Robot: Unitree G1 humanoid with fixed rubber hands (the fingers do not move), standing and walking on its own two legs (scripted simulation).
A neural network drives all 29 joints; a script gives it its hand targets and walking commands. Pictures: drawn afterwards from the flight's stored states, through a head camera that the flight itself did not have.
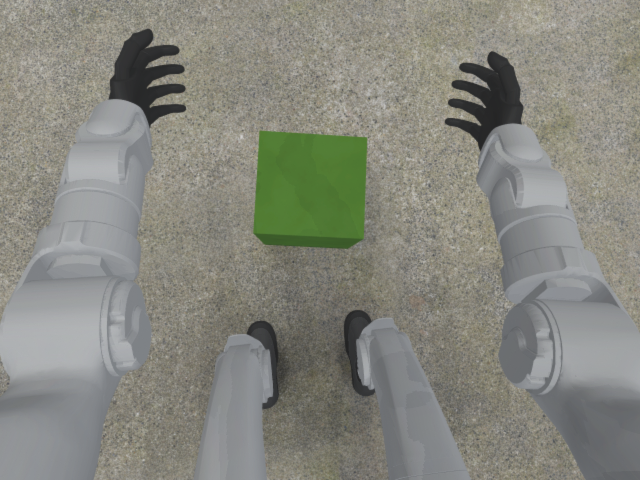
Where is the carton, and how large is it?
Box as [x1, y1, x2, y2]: [253, 131, 366, 248]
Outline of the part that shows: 259,131 253,233 265,244 347,248 362,239 364,217 366,137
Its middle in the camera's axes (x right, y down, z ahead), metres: -0.02 -0.10 +0.87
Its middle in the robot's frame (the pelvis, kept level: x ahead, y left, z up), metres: +0.51 -0.03 -0.52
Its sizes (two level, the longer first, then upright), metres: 0.210 0.200 0.250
